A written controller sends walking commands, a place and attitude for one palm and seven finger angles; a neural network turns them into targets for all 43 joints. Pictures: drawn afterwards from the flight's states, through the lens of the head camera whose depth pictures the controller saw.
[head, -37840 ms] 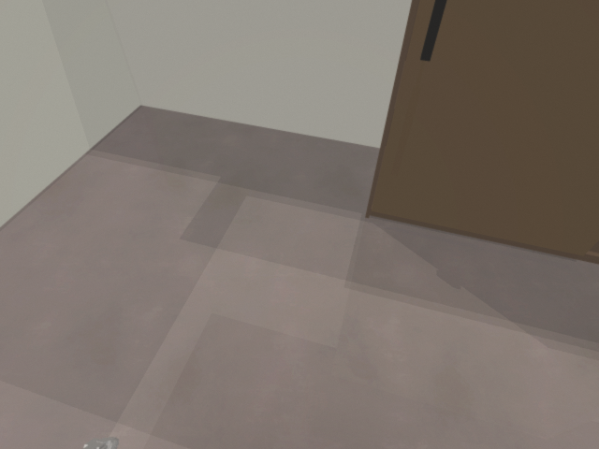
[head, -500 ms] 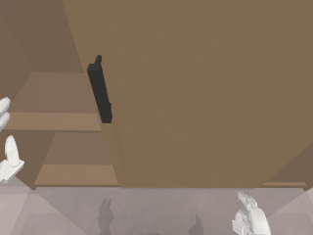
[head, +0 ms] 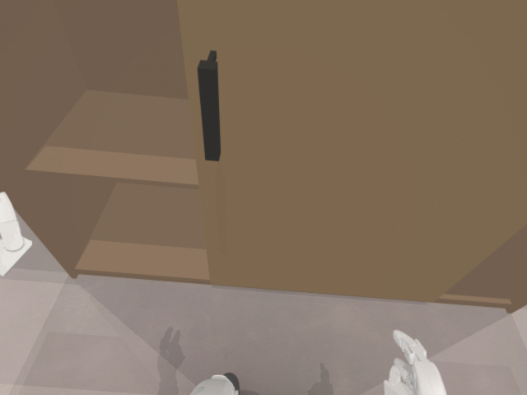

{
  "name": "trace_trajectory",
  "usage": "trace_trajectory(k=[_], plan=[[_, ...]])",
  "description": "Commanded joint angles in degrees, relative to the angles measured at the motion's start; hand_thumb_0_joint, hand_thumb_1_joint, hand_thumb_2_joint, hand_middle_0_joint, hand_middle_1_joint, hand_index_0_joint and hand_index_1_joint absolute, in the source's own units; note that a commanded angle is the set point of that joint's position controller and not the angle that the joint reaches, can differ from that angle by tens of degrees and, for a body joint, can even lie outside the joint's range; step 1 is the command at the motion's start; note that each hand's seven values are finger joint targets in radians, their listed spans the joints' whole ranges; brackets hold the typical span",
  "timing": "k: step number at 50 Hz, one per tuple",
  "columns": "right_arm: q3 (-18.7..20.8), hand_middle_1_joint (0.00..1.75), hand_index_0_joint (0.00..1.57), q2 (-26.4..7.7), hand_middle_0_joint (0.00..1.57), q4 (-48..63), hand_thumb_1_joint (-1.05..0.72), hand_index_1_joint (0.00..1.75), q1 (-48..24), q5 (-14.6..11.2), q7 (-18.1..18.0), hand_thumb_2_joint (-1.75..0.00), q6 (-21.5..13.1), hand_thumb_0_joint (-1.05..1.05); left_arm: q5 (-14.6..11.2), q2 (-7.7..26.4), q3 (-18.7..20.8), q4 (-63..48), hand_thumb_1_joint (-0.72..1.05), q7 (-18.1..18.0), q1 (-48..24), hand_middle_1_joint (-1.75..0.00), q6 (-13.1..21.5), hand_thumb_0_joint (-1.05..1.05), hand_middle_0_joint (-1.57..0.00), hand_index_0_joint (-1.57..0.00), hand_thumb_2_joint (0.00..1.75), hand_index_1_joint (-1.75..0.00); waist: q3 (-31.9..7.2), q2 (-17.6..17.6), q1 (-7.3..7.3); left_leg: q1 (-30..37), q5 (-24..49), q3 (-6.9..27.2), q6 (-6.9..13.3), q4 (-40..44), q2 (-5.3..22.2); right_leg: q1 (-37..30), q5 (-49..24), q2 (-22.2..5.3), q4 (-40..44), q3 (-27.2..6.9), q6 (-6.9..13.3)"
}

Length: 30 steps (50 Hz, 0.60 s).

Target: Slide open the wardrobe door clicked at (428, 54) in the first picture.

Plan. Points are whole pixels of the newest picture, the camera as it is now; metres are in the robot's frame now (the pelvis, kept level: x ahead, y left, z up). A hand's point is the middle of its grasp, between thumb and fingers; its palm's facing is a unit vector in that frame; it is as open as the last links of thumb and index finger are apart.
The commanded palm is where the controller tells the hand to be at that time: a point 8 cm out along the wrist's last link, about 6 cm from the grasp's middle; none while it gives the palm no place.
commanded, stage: step back with the hand held close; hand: left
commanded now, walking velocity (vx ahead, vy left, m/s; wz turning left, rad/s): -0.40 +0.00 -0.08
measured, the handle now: (212, 108) +0.58 +0.14 +0.12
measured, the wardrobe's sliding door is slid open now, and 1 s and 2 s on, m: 0.54 0.54 0.54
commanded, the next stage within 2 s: stop stepping back and stand still in 0.02 s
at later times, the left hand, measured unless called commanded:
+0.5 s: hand out of the picture +0.13 +0.28 +0.19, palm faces +0.37 -0.81 -0.45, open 7.5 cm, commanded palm +0.08 +0.32 +0.19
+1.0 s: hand out of the picture +0.18 +0.29 +0.18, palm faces +0.34 -0.80 -0.49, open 7.4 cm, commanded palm none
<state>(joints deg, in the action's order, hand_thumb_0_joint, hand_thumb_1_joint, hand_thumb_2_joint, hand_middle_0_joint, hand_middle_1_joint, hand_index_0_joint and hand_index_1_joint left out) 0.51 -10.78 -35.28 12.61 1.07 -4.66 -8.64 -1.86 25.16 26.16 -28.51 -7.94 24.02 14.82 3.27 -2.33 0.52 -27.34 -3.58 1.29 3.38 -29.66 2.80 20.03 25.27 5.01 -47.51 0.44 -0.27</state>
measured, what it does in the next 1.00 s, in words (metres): steps on the spot: right foot, then left foot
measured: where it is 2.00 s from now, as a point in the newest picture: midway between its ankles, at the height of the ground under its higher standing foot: outside the picture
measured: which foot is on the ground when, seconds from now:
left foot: down 0.00-0.08, up 0.10-0.24, down 0.26-0.50, up 0.52-0.70, down 0.72-1.00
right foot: up 0.00-0.06, down 0.08-0.26, up 0.28-0.50, down 0.52-1.00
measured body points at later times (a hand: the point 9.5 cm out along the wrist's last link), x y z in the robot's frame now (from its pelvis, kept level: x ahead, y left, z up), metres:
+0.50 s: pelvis -0.08 +0.02 +0.02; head -0.08 +0.05 +0.47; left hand +0.10 +0.32 +0.21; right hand +0.06 -0.20 -0.05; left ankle +0.01 +0.12 -0.72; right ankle -0.13 -0.05 -0.72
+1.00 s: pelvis -0.05 +0.04 +0.01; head -0.03 +0.05 +0.46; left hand +0.16 +0.33 +0.20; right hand +0.08 -0.19 -0.09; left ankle -0.04 +0.16 -0.73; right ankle -0.11 -0.05 -0.73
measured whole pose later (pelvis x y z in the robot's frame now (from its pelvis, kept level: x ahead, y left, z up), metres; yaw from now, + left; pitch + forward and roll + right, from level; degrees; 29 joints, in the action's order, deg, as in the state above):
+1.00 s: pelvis -0.05 +0.04 +0.01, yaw -5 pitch +2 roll -1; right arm -1.4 -10.6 -37.5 13.9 0.9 -3.0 -9.3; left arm -2.4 24.6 25.4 -27.1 -7.9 31.0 14.0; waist -0.2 0.1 0.5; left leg -17.9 -16.9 -2.4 -0.1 -33.6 2.2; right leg 10.8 20.3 2.2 -29.5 1.2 1.9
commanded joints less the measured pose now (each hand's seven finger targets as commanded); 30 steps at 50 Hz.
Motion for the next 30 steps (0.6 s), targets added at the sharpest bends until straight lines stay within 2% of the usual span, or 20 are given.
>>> trace_trajectory(k=[1,2,4,5,7,8,10,11,12,13,14,15,18,22,23,24,25,26,28,30], plan=[[3.5,0.30,0.20,-8.1,0.20,8.7,-0.90,0.30,-6.6,-0.5,1.2,-0.90,-3.2,0.00,-2.5,7.9,5.8,-11.8,0.90,-1.0,7.0,-0.30,3.7,0.00,-0.20,-0.20,0.90,-0.30,-10.5,-12.9,-1.99,1.9,-28.2,7.5,-0.9,16.9,9.6,-10.1,3.8,-0.9,16.5,2.1,2.3],[3.5,0.30,0.20,-7.8,0.20,8.0,-0.90,0.30,-6.0,-0.3,1.3,-0.90,-2.5,0.00,-2.5,9.1,6.4,-11.3,0.90,-0.9,6.2,-0.30,3.7,0.00,-0.20,-0.20,0.90,-0.30,-9.5,-7.7,-1.68,4.0,-24.5,4.2,-3.3,9.9,7.2,-7.3,2.9,-5.1,26.4,-2.9,3.5],[2.8,0.30,0.20,-6.1,0.20,6.5,-0.90,0.30,-5.7,0.2,1.3,-0.90,-1.2,0.00,-1.4,11.7,5.3,-13.3,0.90,-1.3,-0.6,-0.30,4.4,0.00,-0.20,-0.20,0.90,-0.30,-7.1,12.3,-1.45,11.5,-17.1,-2.4,-6.8,-22.6,-2.8,11.3,-3.9,-25.5,41.7,-26.6,10.5],[2.5,0.30,0.20,-6.8,0.20,6.3,-0.90,0.30,-6.0,0.5,1.1,-0.90,-1.4,0.00,-0.6,11.0,4.1,-9.6,0.90,-1.5,-2.4,-0.30,3.3,0.00,-0.20,-0.20,0.90,-0.30,-6.1,15.1,-2.07,5.8,-20.2,-0.6,-6.1,-31.4,-3.4,10.4,-10.9,-25.4,38.9,-22.7,11.8],[2.3,0.30,0.20,-6.7,0.20,6.4,-0.90,0.30,-5.6,-0.3,0.4,-0.90,-1.4,0.00,-0.4,8.4,2.6,-5.9,0.90,-1.1,-2.3,-0.30,1.1,0.00,-0.20,-0.20,0.90,-0.30,-5.0,17.5,-1.00,4.6,-19.5,0.3,-4.6,-28.7,-1.5,5.3,-20.6,-19.8,32.0,-14.4,9.2],[1.7,0.30,0.20,-7.0,0.20,7.0,-0.90,0.30,-7.2,-0.2,0.0,-0.90,-1.6,0.00,-0.4,9.4,2.9,-7.0,0.90,-1.0,-4.7,-0.30,0.6,0.00,-0.20,-0.20,0.90,-0.30,-5.0,15.6,-0.95,6.9,-19.5,-0.1,-3.9,-20.3,-0.7,4.1,-21.3,-18.5,29.4,-12.2,7.9],[1.2,0.30,0.20,-7.7,0.20,5.9,-0.90,0.30,-5.5,-0.3,-1.2,-0.90,-1.9,0.00,-0.6,8.3,3.0,-5.7,0.90,-1.3,-4.8,-0.30,0.1,0.00,-0.20,-0.20,0.90,-0.30,-5.4,3.7,-0.05,14.3,-13.5,-2.7,-3.0,0.2,-2.9,3.1,-14.2,-13.0,24.7,-8.4,4.3],[1.6,0.30,0.20,-9.2,0.20,6.3,-0.90,0.30,-5.1,-0.6,-1.4,-0.90,-2.9,0.00,-0.5,7.9,2.6,-8.8,0.90,-1.3,-6.3,-0.30,0.9,0.00,-0.20,-0.20,0.90,-0.30,-6.3,-4.3,-0.34,16.0,-12.6,2.2,-1.8,8.9,0.7,2.0,-10.5,-8.8,19.8,-6.3,2.2],[1.9,0.30,0.20,-10.4,0.20,7.6,-0.90,0.30,-4.8,-0.7,-1.4,-0.90,-3.9,0.00,-0.2,8.7,3.1,-12.5,0.90,-1.6,-7.5,-0.30,1.7,0.00,-0.20,-0.20,0.90,-0.30,-8.2,-12.2,-1.02,16.5,-14.0,12.8,0.4,14.6,8.2,1.7,-6.4,-4.5,13.7,-2.5,-0.1],[2.2,0.30,0.20,-10.2,0.20,8.7,-0.90,0.30,-4.8,-0.9,-1.5,-0.90,-4.5,0.00,-0.4,10.4,4.1,-13.0,0.90,-1.8,-6.6,-0.30,1.8,0.00,-0.20,-0.20,0.90,-0.30,-9.1,-10.2,-1.42,16.5,-14.8,19.9,2.3,18.0,12.8,1.1,-3.9,-2.2,8.8,-1.6,-0.7],[2.2,0.30,0.20,-9.1,0.20,7.4,-0.90,0.30,-4.4,-0.9,-0.8,-0.90,-4.7,0.00,-1.1,9.1,4.4,-11.1,0.90,-1.2,-2.1,-0.30,1.7,0.00,-0.20,-0.20,0.90,-0.30,-11.9,-11.0,-0.49,13.4,-37.8,21.4,2.1,25.0,14.1,-1.3,2.8,-0.9,2.2,-2.9,-0.6],[2.2,0.30,0.20,-8.9,0.20,8.3,-0.90,0.30,-5.4,-0.6,-0.4,-0.90,-4.6,0.00,-0.6,9.4,4.7,-15.0,0.90,-1.2,-3.6,-0.30,1.0,0.00,-0.20,-0.20,0.90,-0.30,-8.3,-15.6,-0.04,9.1,-46.0,25.2,2.1,28.8,14.5,0.0,2.1,-0.8,-2.9,-3.3,-0.7],[2.0,0.30,0.20,-8.0,0.20,8.5,-0.90,0.30,-5.5,-0.4,1.1,-0.90,-4.6,0.00,0.3,8.5,4.3,-16.7,0.90,-1.5,2.6,-0.30,0.0,0.00,-0.20,-0.20,0.90,-0.30,-8.7,-9.0,-1.51,7.4,-36.3,13.3,0.6,26.1,10.8,-6.5,-1.0,-1.3,3.1,0.4,0.6],[1.9,0.30,0.20,-8.2,0.20,8.2,-0.90,0.30,-4.9,0.5,0.5,-0.90,-2.5,0.00,0.2,8.4,3.5,-12.8,0.90,-1.6,5.2,-0.30,-1.7,0.00,-0.20,-0.20,0.90,-0.30,-8.5,-9.1,-1.06,5.3,-32.5,4.0,-3.2,20.4,5.4,-18.6,-1.0,0.0,24.1,5.2,2.4],[2.0,0.30,0.20,-8.2,0.20,8.0,-0.90,0.30,-4.7,0.8,0.1,-0.90,-1.7,0.00,0.3,9.2,4.2,-10.3,0.90,-1.6,5.9,-0.30,-2.3,0.00,-0.20,-0.20,0.90,-0.30,-7.6,-6.1,-0.91,3.8,-30.6,1.2,-3.1,13.8,2.9,-18.8,-0.8,-2.3,28.2,2.2,3.6],[2.2,0.30,0.20,-7.8,0.20,7.7,-0.90,0.30,-4.6,1.0,0.0,-0.90,-0.7,0.00,0.1,9.2,3.8,-9.4,0.90,-1.2,4.1,-0.30,-2.4,0.00,-0.20,-0.20,0.90,-0.30,-7.2,1.0,-0.95,2.5,-26.0,-2.2,-3.4,1.1,-0.2,-16.2,1.8,-7.8,31.8,-5.7,6.6],[2.6,0.30,0.20,-8.1,0.20,7.2,-0.90,0.30,-4.0,1.0,-0.1,-0.90,0.0,0.00,-0.3,11.0,5.2,-9.5,0.90,-1.0,1.5,-0.30,-2.0,0.00,-0.20,-0.20,0.90,-0.30,-6.7,9.5,-0.80,3.3,-19.9,-3.5,-3.6,-15.6,-2.0,-7.2,8.9,-17.6,37.6,-19.5,11.1],[2.1,0.30,0.20,-8.2,0.20,6.3,-0.90,0.30,-3.9,1.0,0.1,-0.90,0.4,0.00,-1.0,12.0,6.3,-9.5,0.90,-1.2,-1.8,-0.30,-1.5,0.00,-0.20,-0.20,0.90,-0.30,-5.9,11.8,-0.77,0.7,-16.2,-3.0,-3.8,-24.6,-1.9,-3.6,6.3,-23.1,38.9,-23.6,14.0],[2.5,0.30,0.20,-8.4,0.20,5.7,-0.90,0.30,-3.2,-0.2,0.3,-0.90,-0.5,0.00,-0.9,7.6,2.4,-4.8,0.90,-1.0,-4.2,-0.30,-1.4,0.00,-0.20,-0.20,0.90,-0.30,-4.9,11.2,0.04,-3.8,-18.8,-0.2,-3.7,-28.9,-1.4,-2.9,16.8,-21.7,38.2,-23.4,12.6],[1.9,0.30,0.20,-8.5,0.20,5.5,-0.90,0.30,-4.2,-0.6,-0.3,-0.90,-0.9,0.00,-0.6,6.0,0.8,-1.1,0.90,-1.1,-2.2,-0.30,-1.5,0.00,-0.20,-0.20,0.90,-0.30,0.6,7.3,0.00,-1.2,-16.3,-1.0,-2.9,-22.2,0.0,-0.2,6.9,-19.7,36.5,-19.3,11.4]])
